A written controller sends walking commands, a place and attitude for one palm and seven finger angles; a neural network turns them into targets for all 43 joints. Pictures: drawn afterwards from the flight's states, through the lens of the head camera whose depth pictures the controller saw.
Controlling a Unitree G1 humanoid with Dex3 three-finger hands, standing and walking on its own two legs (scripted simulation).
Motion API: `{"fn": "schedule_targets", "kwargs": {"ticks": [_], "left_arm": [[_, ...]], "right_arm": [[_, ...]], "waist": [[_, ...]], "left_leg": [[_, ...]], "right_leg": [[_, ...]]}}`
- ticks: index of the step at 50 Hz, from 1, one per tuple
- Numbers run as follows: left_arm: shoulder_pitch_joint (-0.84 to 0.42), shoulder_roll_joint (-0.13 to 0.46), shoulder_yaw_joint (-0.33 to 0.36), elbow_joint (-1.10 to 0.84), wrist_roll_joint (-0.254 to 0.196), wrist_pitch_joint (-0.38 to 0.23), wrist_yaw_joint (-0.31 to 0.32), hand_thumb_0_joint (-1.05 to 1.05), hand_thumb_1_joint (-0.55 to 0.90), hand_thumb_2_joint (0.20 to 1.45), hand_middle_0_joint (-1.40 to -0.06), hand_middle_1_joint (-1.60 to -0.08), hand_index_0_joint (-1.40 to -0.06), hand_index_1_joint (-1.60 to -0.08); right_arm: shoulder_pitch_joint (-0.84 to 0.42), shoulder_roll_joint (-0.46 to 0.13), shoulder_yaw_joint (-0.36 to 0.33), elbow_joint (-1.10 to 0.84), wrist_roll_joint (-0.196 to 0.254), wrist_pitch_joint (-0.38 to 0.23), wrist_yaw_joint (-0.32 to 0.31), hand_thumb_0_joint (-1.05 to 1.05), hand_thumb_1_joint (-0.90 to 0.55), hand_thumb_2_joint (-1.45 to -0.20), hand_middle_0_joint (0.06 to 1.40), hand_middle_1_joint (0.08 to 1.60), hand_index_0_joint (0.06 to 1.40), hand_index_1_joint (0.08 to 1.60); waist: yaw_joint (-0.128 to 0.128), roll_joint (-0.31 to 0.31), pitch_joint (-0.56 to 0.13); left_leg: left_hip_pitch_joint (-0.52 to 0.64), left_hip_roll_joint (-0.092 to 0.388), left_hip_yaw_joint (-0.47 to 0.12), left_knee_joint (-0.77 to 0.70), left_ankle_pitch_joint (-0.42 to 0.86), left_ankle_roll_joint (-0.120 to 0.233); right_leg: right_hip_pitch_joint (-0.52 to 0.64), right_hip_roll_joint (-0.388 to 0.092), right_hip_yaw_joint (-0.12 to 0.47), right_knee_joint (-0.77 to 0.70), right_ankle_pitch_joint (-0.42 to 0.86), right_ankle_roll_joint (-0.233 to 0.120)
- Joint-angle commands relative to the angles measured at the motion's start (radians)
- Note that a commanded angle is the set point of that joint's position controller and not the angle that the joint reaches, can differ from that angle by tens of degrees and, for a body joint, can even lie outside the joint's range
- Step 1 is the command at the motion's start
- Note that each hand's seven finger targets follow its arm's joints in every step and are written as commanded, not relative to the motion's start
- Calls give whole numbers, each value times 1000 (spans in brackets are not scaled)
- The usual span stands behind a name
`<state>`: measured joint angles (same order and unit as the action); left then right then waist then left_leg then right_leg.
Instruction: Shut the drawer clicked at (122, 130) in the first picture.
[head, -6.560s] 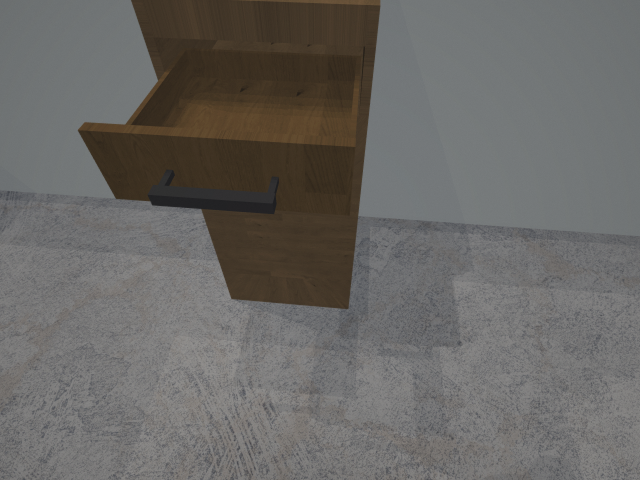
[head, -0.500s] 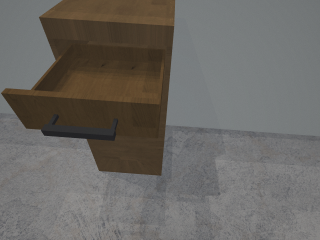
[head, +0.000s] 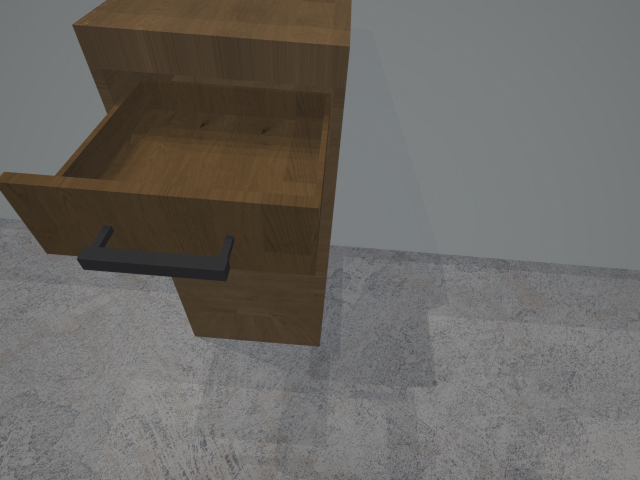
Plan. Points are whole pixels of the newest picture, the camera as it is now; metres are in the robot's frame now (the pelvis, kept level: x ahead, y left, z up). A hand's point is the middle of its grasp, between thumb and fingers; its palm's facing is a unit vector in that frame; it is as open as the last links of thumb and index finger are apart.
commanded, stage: look again from close up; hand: left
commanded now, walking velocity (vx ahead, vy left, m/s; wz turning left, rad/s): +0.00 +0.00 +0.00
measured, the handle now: (161, 250) +0.36 +0.23 +0.10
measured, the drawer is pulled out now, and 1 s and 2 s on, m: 0.30 0.30 0.30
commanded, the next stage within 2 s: shuffle to correct the standing spot in 0.18 s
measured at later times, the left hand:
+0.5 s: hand out of the picture -0.01 +0.16 -0.19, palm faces +0.05 -0.99 -0.15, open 7.4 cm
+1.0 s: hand out of the picture +0.12 +0.19 -0.18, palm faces +0.00 -0.97 -0.23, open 7.3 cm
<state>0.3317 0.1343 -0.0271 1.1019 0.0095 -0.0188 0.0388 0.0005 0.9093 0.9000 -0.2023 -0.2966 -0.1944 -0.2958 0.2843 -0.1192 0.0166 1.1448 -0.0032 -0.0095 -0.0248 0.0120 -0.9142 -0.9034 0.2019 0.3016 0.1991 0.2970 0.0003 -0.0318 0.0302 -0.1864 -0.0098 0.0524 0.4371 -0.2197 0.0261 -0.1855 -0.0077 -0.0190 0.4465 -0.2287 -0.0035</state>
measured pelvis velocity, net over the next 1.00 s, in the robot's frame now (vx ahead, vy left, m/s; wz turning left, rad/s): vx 0.06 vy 0.01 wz -0.02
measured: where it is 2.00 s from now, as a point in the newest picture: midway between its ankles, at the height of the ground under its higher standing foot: outside the picture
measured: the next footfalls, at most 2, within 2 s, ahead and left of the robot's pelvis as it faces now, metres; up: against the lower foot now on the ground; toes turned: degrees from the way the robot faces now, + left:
none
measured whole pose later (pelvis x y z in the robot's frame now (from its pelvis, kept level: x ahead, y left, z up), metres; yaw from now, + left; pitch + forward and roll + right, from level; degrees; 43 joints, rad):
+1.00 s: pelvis +0.06 +0.01 -0.01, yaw -1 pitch +0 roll +1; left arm 0.21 0.17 0.02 1.00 0.01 0.00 0.05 0.00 0.92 0.90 -0.20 -0.30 -0.19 -0.30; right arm 0.28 -0.10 -0.01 1.10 -0.01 0.00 -0.06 0.02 -0.93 -0.90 0.20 0.30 0.20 0.30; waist -0.02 -0.01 0.07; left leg -0.13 -0.04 0.09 0.47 -0.34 0.04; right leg -0.27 -0.03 -0.04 0.56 -0.28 -0.01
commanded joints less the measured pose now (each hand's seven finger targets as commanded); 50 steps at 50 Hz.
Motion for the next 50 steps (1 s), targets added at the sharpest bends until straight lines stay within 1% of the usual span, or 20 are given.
{"fn": "schedule_targets", "kwargs": {"ticks": [1,14,17,19,22,25,27,28,30,31,32,33,35,37,39,40,41,44,48,50], "left_arm": [[79,86,21,-24,2,-10,4,0,900,900,-200,-300,-200,-300],[76,86,25,-31,2,-14,5,0,900,900,-200,-300,-200,-300],[90,94,33,-30,9,-9,2,0,900,900,-200,-300,-200,-300],[92,108,42,-35,11,-3,-2,0,900,900,-200,-300,-200,-300],[110,135,61,-49,11,3,-4,0,900,900,-200,-300,-200,-300],[115,141,77,-60,8,2,-4,0,900,900,-200,-300,-200,-300],[93,130,79,-70,11,3,-6,0,900,900,-200,-300,-200,-300],[78,112,75,-75,13,4,-8,0,900,900,-200,-300,-200,-300],[48,54,60,-89,20,-1,-11,0,900,900,-200,-300,-200,-300],[12,46,51,-105,20,-5,-7,0,900,900,-200,-300,-200,-300],[4,44,49,-104,15,-7,-3,0,900,900,-200,-300,-200,-300],[0,37,46,-95,9,-7,-1,0,900,900,-200,-300,-200,-300],[28,25,43,-77,-2,-2,0,0,900,900,-200,-300,-200,-300],[66,55,49,-63,-6,0,2,0,900,900,-200,-300,-200,-300],[78,88,53,-57,-8,-1,5,0,900,900,-200,-300,-200,-300],[55,97,53,-63,-7,5,5,0,900,900,-200,-300,-200,-300],[42,96,56,-68,-6,8,7,0,900,900,-200,-300,-200,-300],[34,104,63,-90,-3,9,13,0,900,900,-200,-300,-200,-300],[-16,101,67,-129,0,16,15,0,900,900,-200,-300,-200,-300],[-24,96,64,-130,3,17,13,0,900,900,-200,-300,-200,-300]], "right_arm": [[52,-102,-19,-25,-4,-14,0,0,-900,-900,200,300,200,300],[53,-104,-19,-23,-3,-21,-2,0,-900,-900,200,300,200,300],[67,-108,-22,-16,-8,-8,3,0,-900,-900,200,300,200,300],[62,-110,-25,-25,-12,2,8,0,-900,-900,200,300,200,300],[71,-99,-29,-46,-17,10,13,0,-900,-900,200,300,200,300],[88,-84,-29,-63,-18,0,13,0,-900,-900,200,300,200,300],[129,-88,-29,-57,-16,-9,12,0,-900,-900,200,300,200,300],[165,-98,-29,-46,-15,-17,11,0,-900,-900,200,300,200,300],[255,-159,-35,-20,-17,-26,-3,0,-900,-900,200,300,200,300],[269,-142,-27,-17,-19,-28,-11,0,-900,-900,200,300,200,300],[267,-123,-17,-19,-18,-31,-18,0,-900,-900,200,300,200,300],[237,-116,-10,-23,-19,-36,-22,0,-900,-900,200,300,200,300],[166,-121,-8,-36,-12,-40,-30,0,-900,-900,200,300,200,300],[129,-120,-15,-45,1,-40,-35,0,-900,-900,200,300,200,300],[129,-107,-25,-54,4,-38,-36,0,-900,-900,200,300,200,300],[123,-96,-29,-53,3,-32,-35,0,-900,-900,200,300,200,300],[122,-87,-32,-52,-1,-25,-36,0,-900,-900,200,300,200,300],[126,-96,-46,-57,-2,-17,-34,0,-900,-900,200,300,200,300],[102,-98,-51,-67,-6,-13,-30,0,-900,-900,200,300,200,300],[77,-93,-48,-67,-8,-12,-25,0,-900,-900,200,300,200,300]], "waist": [[0,31,77],[3,29,29],[6,11,51],[11,-1,105],[15,-58,135],[11,-80,118],[-8,-17,117],[-22,63,119],[-44,258,100],[-47,237,117],[-38,175,98],[-25,134,82],[5,117,23],[22,98,-1],[14,73,-11],[8,95,18],[7,64,28],[4,17,-50],[-2,40,-68],[4,25,-47]], "left_leg": [[-50,96,-106,-111,-19,1],[-18,103,-96,-100,81,3],[-37,85,-83,-86,-91,6],[-92,63,-70,-57,-196,4],[-148,21,-26,38,-212,-1],[-140,19,4,102,-152,-1],[-69,28,-16,31,-132,7],[-28,61,-69,-28,-94,23],[103,245,-303,-164,68,119],[149,294,-352,-174,304,171],[174,319,-340,-132,573,202],[160,314,-288,-93,779,205],[148,246,-171,-44,946,149],[122,195,-134,-10,862,78],[22,134,-99,-21,607,12],[-7,122,-97,-48,509,-4],[-14,123,-96,-34,502,0],[33,125,-78,8,549,6],[58,143,-90,-4,548,17],[34,138,-91,-18,434,22]], "right_leg": [[-63,-89,94,-99,12,-29],[-19,-91,91,-85,113,-27],[-41,-92,101,-97,-85,-43],[-82,-107,134,-126,-251,-56],[-94,-155,211,-184,-387,-94],[-88,-203,247,-187,-352,-128],[-121,-163,179,-110,-273,-119],[-148,-113,113,-20,-224,-99],[-280,0,-75,262,-191,-38],[-359,-6,-58,361,-288,-31],[-369,-34,-29,406,-312,-29],[-322,-60,-10,385,-296,-23],[-166,-66,-15,186,-154,-6],[-38,-56,-15,15,82,-3],[70,-104,48,46,420,-33],[53,-118,53,74,435,-38],[44,-117,59,91,466,-38],[47,-123,62,126,547,-41],[4,-103,56,136,411,-37],[5,-100,67,98,351,-34]]}}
